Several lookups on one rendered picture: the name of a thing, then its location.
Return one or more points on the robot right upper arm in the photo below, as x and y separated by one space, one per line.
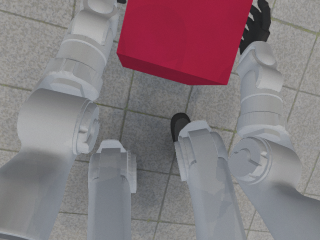
268 174

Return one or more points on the robot right hand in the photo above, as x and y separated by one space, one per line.
259 28

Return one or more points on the robot left upper arm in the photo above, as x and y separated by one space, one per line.
54 128

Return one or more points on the robot right foot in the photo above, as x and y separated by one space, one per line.
178 122

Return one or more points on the robot right forearm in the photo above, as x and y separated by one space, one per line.
261 98

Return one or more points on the carton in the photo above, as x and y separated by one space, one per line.
193 42

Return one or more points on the robot left forearm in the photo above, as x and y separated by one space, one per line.
78 67

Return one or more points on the robot right thigh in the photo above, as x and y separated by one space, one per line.
216 211

